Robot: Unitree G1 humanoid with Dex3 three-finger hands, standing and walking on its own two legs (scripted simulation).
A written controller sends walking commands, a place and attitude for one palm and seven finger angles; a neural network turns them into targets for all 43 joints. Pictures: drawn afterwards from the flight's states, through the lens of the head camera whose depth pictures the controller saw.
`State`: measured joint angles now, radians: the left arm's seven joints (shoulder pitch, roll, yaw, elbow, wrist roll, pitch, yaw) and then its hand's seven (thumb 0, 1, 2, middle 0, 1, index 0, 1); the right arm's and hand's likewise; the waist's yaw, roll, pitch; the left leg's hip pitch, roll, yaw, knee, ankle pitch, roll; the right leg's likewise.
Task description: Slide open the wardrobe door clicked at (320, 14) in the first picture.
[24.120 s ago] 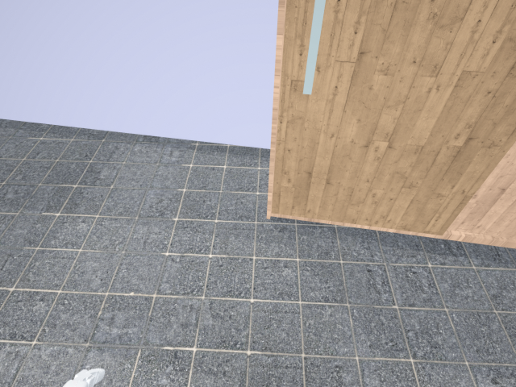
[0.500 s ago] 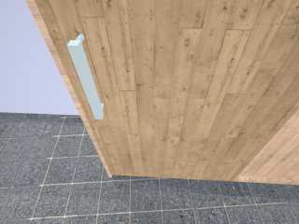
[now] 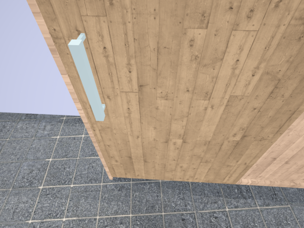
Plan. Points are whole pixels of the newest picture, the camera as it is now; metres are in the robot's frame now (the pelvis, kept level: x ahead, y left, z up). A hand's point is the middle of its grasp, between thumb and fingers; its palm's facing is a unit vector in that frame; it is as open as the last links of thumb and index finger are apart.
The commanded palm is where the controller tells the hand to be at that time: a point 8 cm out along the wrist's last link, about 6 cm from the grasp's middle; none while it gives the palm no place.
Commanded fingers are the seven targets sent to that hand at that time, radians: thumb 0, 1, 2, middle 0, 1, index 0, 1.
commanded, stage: look again from close up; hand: left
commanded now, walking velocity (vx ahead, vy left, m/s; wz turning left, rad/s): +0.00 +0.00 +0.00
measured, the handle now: (92, 82) +0.49 +0.22 +0.11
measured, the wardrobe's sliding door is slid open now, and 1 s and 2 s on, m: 0.00 0.00 0.00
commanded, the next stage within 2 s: raise the hand with hooked fingers in 0.04 s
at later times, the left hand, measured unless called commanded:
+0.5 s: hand (87, 203) +0.18 +0.17 +0.00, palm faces -0.05 -1.00 +0.03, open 8.2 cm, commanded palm +0.12 +0.25 -0.03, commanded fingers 0.00 0.46 0.71 -0.23 -0.58 -0.23 -0.58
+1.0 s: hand (50, 190) +0.20 +0.26 +0.03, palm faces +0.06 -1.00 -0.03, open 11.2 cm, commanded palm +0.16 +0.31 +0.04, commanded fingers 0.00 -0.13 0.46 -0.27 -0.96 -0.27 -0.96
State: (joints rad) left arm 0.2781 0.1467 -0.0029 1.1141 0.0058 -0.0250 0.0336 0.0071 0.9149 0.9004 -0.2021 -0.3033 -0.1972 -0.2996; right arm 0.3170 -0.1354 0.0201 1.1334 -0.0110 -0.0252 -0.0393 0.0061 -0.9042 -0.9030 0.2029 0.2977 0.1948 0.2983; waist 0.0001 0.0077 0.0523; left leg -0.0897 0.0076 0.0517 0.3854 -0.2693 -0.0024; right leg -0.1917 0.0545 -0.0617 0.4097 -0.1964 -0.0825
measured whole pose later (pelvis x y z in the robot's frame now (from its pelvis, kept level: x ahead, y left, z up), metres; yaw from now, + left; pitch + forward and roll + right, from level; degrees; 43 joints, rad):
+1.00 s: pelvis -0.02 +0.05 -0.04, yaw +2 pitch +6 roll -2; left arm 0.40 0.27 0.22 -0.14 -0.31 -0.13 -0.23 0.00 0.10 0.56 -0.26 -0.82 -0.26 -0.82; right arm 0.31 -0.17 0.07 0.56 0.04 -0.21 -0.06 0.02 -0.89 -0.90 0.21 0.30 0.20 0.30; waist -0.01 0.02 -0.07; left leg -0.51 -0.03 0.05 0.86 -0.47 0.07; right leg -0.57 0.00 -0.08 0.81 -0.35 -0.02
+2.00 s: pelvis -0.01 +0.03 -0.01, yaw +2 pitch +0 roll -1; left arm -0.03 0.44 0.45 0.16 -0.36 0.04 -0.51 -0.01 -0.50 0.30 -0.30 -1.20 -0.30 -1.20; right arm 0.25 -0.28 0.07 0.60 0.06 -0.25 -0.09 0.02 -0.90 -0.90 0.21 0.30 0.20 0.30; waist 0.03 0.05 -0.03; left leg -0.24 -0.02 0.02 0.58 -0.36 0.04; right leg -0.30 0.01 -0.09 0.55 -0.26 -0.04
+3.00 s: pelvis -0.01 +0.03 -0.01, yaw +2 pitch +2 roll -1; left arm -0.33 0.45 0.39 0.48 -0.28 0.00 -0.45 -0.01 -0.50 0.30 -0.30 -1.20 -0.30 -1.20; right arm 0.29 -0.29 0.06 0.63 0.07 -0.21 -0.11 0.02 -0.90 -0.90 0.21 0.30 0.20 0.30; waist 0.00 0.04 -0.02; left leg -0.28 -0.02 0.03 0.59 -0.34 0.04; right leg -0.35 0.01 -0.09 0.55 -0.25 -0.04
